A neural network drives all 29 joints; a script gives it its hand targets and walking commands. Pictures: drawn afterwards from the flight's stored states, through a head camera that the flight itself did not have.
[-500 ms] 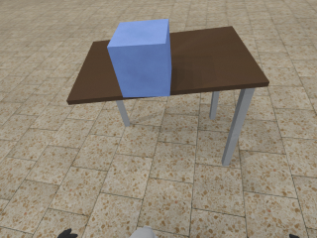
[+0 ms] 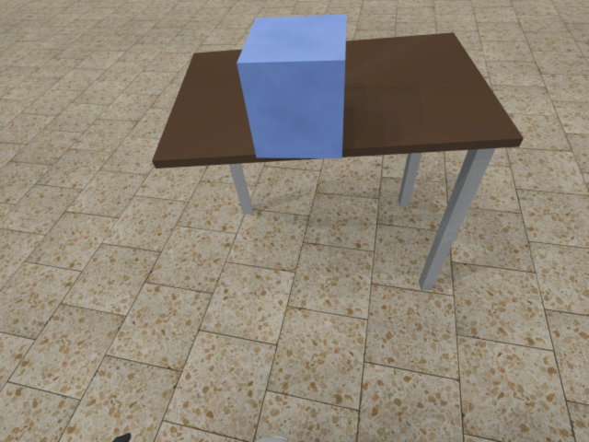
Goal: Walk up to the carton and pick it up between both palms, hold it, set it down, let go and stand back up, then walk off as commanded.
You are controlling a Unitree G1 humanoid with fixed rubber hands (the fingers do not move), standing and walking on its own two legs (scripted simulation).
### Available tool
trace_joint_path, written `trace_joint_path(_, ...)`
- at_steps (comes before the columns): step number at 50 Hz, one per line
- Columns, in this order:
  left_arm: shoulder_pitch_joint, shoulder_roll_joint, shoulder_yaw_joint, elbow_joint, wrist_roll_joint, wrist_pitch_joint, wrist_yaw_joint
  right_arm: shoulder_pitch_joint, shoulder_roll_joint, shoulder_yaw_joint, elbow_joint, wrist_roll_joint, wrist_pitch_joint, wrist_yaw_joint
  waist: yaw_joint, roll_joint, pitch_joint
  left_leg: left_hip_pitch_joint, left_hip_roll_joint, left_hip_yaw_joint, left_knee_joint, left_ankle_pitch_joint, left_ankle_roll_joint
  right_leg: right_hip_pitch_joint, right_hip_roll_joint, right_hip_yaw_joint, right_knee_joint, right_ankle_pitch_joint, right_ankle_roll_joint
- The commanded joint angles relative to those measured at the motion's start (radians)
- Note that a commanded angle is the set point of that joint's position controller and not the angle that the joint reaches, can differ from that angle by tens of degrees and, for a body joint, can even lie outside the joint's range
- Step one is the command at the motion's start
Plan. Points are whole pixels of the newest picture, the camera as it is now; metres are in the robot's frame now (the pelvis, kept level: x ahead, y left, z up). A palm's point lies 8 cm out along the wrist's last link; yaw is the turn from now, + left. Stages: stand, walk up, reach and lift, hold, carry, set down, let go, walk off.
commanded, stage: walk off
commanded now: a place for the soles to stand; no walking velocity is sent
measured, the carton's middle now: (299, 89) +0.77 +0.02 +0.07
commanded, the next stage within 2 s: stand in 0.84 s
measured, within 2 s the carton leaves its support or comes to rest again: neither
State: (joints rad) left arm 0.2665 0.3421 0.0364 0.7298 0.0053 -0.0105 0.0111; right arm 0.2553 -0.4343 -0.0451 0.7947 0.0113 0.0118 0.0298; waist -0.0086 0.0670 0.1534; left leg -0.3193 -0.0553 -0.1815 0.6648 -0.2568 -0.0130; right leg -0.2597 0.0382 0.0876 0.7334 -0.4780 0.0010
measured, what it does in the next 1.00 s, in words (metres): stands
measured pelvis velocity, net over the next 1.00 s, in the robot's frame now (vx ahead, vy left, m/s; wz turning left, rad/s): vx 0.02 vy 0.01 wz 0.01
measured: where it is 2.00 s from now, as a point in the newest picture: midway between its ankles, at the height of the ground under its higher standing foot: outside the picture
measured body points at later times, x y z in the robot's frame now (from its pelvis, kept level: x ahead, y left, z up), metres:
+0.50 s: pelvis +0.02 +0.01 +0.01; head +0.06 +0.00 +0.45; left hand +0.12 +0.31 -0.09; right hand +0.12 -0.30 -0.11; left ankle +0.06 +0.14 -0.72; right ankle +0.02 -0.13 -0.72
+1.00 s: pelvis +0.02 +0.01 +0.01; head +0.05 +0.00 +0.45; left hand +0.12 +0.31 -0.09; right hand +0.14 -0.29 -0.10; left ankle +0.06 +0.14 -0.72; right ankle +0.02 -0.13 -0.72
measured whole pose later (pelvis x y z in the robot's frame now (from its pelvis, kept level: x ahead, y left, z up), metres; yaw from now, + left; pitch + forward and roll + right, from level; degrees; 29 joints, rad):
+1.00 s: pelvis +0.02 +0.01 +0.01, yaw +0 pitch -3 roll -1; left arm 0.26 0.35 0.04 0.74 0.01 -0.03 0.01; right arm 0.18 -0.39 -0.05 0.81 0.01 -0.01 0.02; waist -0.01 0.04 0.11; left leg -0.30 -0.06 -0.17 0.62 -0.27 -0.02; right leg -0.22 0.01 0.09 0.60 -0.33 0.04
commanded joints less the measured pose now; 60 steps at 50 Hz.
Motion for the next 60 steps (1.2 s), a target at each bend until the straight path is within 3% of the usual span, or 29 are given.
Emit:
trace_joint_path(1,-0.015,0.239,0.069,0.036,0.001,-0.032,0.011,-0.029,-0.211,-0.065,-0.045,-0.048,-0.038,-0.011,-0.015,0.053,-0.108,0.134,0.232,-0.384,-0.396,-0.24,0.21,-0.174,-0.022,-0.003,0.103,-0.084,0.004)
trace_joint_path(4,0.022,0.222,0.07,0.053,-0.004,-0.047,0.011,-0.029,-0.192,-0.064,-0.06,-0.047,-0.035,-0.004,-0.017,0.113,-0.201,0.206,0.192,-0.302,-0.313,0.001,0.207,-0.096,-0.014,-0.024,-0.055,-0.035,-0.003)
trace_joint_path(5,0.022,0.213,0.07,0.057,-0.004,-0.051,0.013,-0.036,-0.194,-0.066,-0.061,-0.046,-0.03,-0.004,-0.01,0.091,-0.209,0.179,0.181,-0.276,-0.29,-0.006,0.205,-0.042,-0.012,-0.033,-0.132,0.009,-0.01)
trace_joint_path(7,0.034,0.207,0.072,0.066,-0.001,-0.063,0.013,-0.061,-0.182,-0.063,-0.062,-0.042,-0.017,-0.002,0.012,0.049,-0.204,0.051,0.129,-0.171,-0.245,-0.095,0.157,0.139,-0.008,-0.03,-0.322,0.131,-0.034)
trace_joint_path(8,0.053,0.235,0.078,0.069,0.01,-0.067,0.015,-0.07,-0.166,-0.057,-0.064,-0.039,-0.013,-0.001,0.026,0.006,-0.205,-0.037,0.097,-0.134,-0.186,-0.132,0.123,0.209,-0.061,0.09,-0.357,0.065,-0.074)
trace_joint_path(9,0.056,0.295,0.088,0.071,0.017,-0.073,0.015,-0.098,-0.133,-0.046,-0.067,-0.032,-0.014,0.002,0.043,-0.125,-0.178,-0.141,0.016,-0.07,-0.073,-0.206,0.084,0.2,-0.185,0.309,-0.412,-0.105,-0.136)
trace_joint_path(10,0.033,0.337,0.093,0.065,0.018,-0.073,0.014,-0.1,-0.128,-0.043,-0.054,-0.029,-0.016,0.0,0.045,-0.189,-0.115,-0.175,-0.032,-0.013,0.024,-0.232,0.064,0.137,-0.285,0.416,-0.468,-0.139,-0.194)
trace_joint_path(11,0.001,0.342,0.091,0.057,0.021,-0.072,0.015,-0.08,-0.144,-0.048,-0.04,-0.03,-0.015,0.001,0.035,-0.193,-0.088,-0.163,-0.014,-0.001,0.105,-0.267,0.057,0.095,-0.336,0.432,-0.468,-0.071,-0.23)
trace_joint_path(12,-0.03,0.327,0.085,0.042,0.022,-0.073,0.016,-0.046,-0.153,-0.053,-0.025,-0.031,-0.015,0.004,0.016,-0.183,-0.078,-0.129,0.011,0.004,0.139,-0.262,0.049,0.06,-0.341,0.395,-0.445,0.014,-0.238)
trace_joint_path(13,-0.057,0.316,0.08,0.033,0.02,-0.073,0.015,-0.02,-0.157,-0.057,-0.016,-0.032,-0.02,0.005,0.0,-0.186,-0.08,-0.087,0.027,0.025,0.108,-0.22,0.049,0.044,-0.317,0.335,-0.411,0.092,-0.224)
trace_joint_path(15,-0.084,0.286,0.066,0.021,0.013,-0.068,0.01,0.009,-0.145,-0.058,-0.012,-0.038,-0.037,0.004,-0.027,-0.174,-0.162,0.092,0.034,0.045,-0.143,-0.053,0.064,0.04,-0.218,0.18,-0.277,0.295,-0.151)
trace_joint_path(16,-0.08,0.257,0.059,0.015,0.008,-0.064,0.009,0.023,-0.161,-0.063,-0.015,-0.045,-0.046,-0.001,-0.034,-0.117,-0.219,0.211,0.069,-0.026,-0.234,0.085,0.082,0.001,-0.158,0.106,-0.184,0.372,-0.1)
trace_joint_path(17,-0.061,0.214,0.053,0.01,0.001,-0.059,0.01,0.013,-0.199,-0.072,-0.019,-0.053,-0.053,-0.004,-0.026,0.006,-0.263,0.277,0.174,-0.219,-0.289,0.16,0.123,-0.062,-0.075,0.037,-0.074,0.301,-0.044)
trace_joint_path(18,-0.021,0.195,0.049,0.027,0.001,-0.05,0.015,-0.022,-0.205,-0.067,-0.03,-0.044,-0.054,-0.003,-0.008,0.048,-0.262,0.266,0.247,-0.354,-0.328,0.139,0.175,-0.088,-0.01,-0.014,-0.044,0.058,-0.005)
trace_joint_path(19,-0.014,0.207,0.052,0.036,0.002,-0.049,0.019,-0.038,-0.198,-0.061,-0.032,-0.044,-0.05,-0.002,-0.002,0.048,-0.24,0.264,0.259,-0.353,-0.301,0.157,0.215,-0.093,-0.018,-0.021,-0.058,-0.084,-0.003)
trace_joint_path(20,-0.017,0.21,0.052,0.044,-0.001,-0.055,0.019,-0.035,-0.189,-0.055,-0.034,-0.044,-0.044,-0.004,-0.003,0.039,-0.226,0.276,0.236,-0.303,-0.258,0.214,0.213,-0.089,-0.025,-0.022,-0.126,-0.071,-0.017)
trace_joint_path(22,0.001,0.21,0.054,0.06,-0.004,-0.071,0.016,-0.066,-0.164,-0.05,-0.044,-0.034,-0.037,-0.005,0.014,0.021,-0.239,0.213,0.16,-0.162,-0.181,0.292,0.158,0.049,-0.042,-0.009,-0.293,0.179,-0.045)
trace_joint_path(23,0.003,0.227,0.058,0.058,-0.001,-0.078,0.016,-0.073,-0.149,-0.045,-0.048,-0.031,-0.036,-0.005,0.017,0.001,-0.26,0.164,0.124,-0.102,-0.133,0.312,0.128,0.123,-0.073,0.043,-0.309,0.305,-0.064)
trace_joint_path(24,0.012,0.257,0.063,0.054,0.004,-0.081,0.015,-0.085,-0.137,-0.039,-0.05,-0.027,-0.036,-0.003,0.024,-0.058,-0.274,0.104,0.087,-0.047,-0.063,0.293,0.103,0.165,-0.136,0.143,-0.311,0.367,-0.094)
trace_joint_path(25,0.004,0.29,0.068,0.053,0.004,-0.081,0.015,-0.09,-0.135,-0.037,-0.047,-0.021,-0.036,-0.005,0.022,-0.112,-0.261,0.064,0.054,0.006,-0.023,0.217,0.081,0.175,-0.186,0.192,-0.283,0.442,-0.125)
trace_joint_path(26,-0.001,0.301,0.068,0.051,0.003,-0.077,0.015,-0.087,-0.14,-0.039,-0.041,-0.022,-0.035,-0.007,0.018,-0.119,-0.256,0.053,0.05,0.018,-0.021,0.16,0.074,0.174,-0.209,0.204,-0.256,0.47,-0.146)
trace_joint_path(28,-0.03,0.292,0.063,0.044,0.005,-0.071,0.016,-0.081,-0.148,-0.043,-0.025,-0.027,-0.038,-0.007,0.008,-0.106,-0.256,0.103,0.07,-0.001,-0.07,0.181,0.079,0.128,-0.192,0.171,-0.227,0.454,-0.135)
trace_joint_path(31,-0.042,0.237,0.049,0.042,0.002,-0.064,0.015,-0.078,-0.173,-0.052,-0.025,-0.034,-0.044,-0.007,-0.002,-0.021,-0.297,0.225,0.144,-0.131,-0.181,0.235,0.137,0.035,-0.088,0.045,-0.143,0.364,-0.059)
trace_joint_path(33,-0.027,0.221,0.047,0.048,0.002,-0.062,0.015,-0.095,-0.176,-0.051,-0.032,-0.033,-0.04,-0.007,0.006,-0.009,-0.284,0.21,0.167,-0.165,-0.199,0.211,0.163,0.04,-0.061,0.012,-0.151,0.295,-0.041)
trace_joint_path(39,-0.026,0.285,0.066,0.054,0.007,-0.068,0.01,-0.119,-0.143,-0.042,-0.036,-0.029,-0.032,-0.006,0.016,-0.107,-0.234,0.091,0.062,-0.017,-0.08,0.112,0.083,0.084,-0.171,0.178,-0.288,0.28,-0.117)
trace_joint_path(42,-0.049,0.27,0.06,0.047,0.006,-0.066,0.01,-0.103,-0.153,-0.048,-0.025,-0.034,-0.037,-0.005,0.006,-0.091,-0.24,0.153,0.083,-0.048,-0.132,0.136,0.093,0.033,-0.147,0.14,-0.264,0.277,-0.094)
trace_joint_path(43,-0.094,0.241,0.052,0.035,-0.001,-0.058,0.009,-0.113,-0.135,-0.042,-0.004,-0.015,-0.049,-0.014,-0.002,-0.141,-0.235,0.162,0.117,-0.05,-0.148,0.2,0.087,0.018,-0.11,0.07,-0.237,0.324,-0.047)
trace_joint_path(45,-0.07,0.221,0.051,0.033,-0.003,-0.047,0.007,-0.129,-0.157,-0.043,0.001,-0.02,-0.054,-0.022,0.018,-0.104,-0.261,0.144,0.144,-0.085,-0.159,0.203,0.095,0.066,-0.082,0.045,-0.212,0.318,-0.026)
trace_joint_path(60,-0.086,0.226,0.05,0.032,0.003,-0.038,0.0,-0.144,-0.147,-0.04,0.041,-0.023,-0.054,-0.025,0.009,-0.111,-0.229,0.121,0.121,-0.063,-0.186,0.069,0.077,0.041,-0.1,0.08,-0.267,0.23,-0.04)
